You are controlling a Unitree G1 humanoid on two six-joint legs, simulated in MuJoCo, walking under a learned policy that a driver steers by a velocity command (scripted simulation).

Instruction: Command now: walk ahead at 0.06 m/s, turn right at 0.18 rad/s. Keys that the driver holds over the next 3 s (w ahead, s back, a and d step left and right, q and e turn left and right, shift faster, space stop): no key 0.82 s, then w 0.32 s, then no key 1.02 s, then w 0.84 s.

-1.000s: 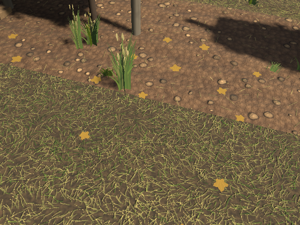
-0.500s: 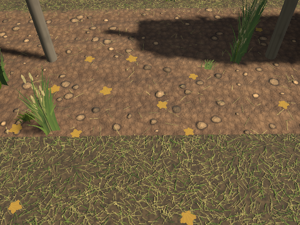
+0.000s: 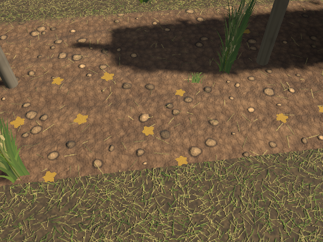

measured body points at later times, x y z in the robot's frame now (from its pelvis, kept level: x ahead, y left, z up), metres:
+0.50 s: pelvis +0.01 +0.02 +0.01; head +0.04 +0.02 +0.46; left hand +0.08 +0.29 -0.11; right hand +0.19 -0.22 -0.08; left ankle +0.00 +0.12 -0.72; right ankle -0.02 -0.11 -0.72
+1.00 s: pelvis +0.02 +0.01 +0.02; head +0.05 +0.01 +0.47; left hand +0.09 +0.28 -0.11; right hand +0.11 -0.25 -0.10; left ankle +0.00 +0.11 -0.72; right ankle -0.01 -0.10 -0.71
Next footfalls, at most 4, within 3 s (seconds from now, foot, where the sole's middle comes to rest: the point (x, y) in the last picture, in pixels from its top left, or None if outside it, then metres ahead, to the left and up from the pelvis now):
1.52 left None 0.40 0.11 -0.92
1.84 right None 0.39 -0.16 -0.92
2.92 right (196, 181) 0.83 -0.11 -0.92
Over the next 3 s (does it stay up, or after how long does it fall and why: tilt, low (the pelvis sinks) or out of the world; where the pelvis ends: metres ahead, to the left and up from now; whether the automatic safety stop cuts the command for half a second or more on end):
stays up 0.69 -0.03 -0.17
